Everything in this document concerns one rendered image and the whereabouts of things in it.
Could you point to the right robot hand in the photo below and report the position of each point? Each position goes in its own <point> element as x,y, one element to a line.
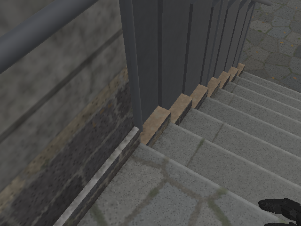
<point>285,207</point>

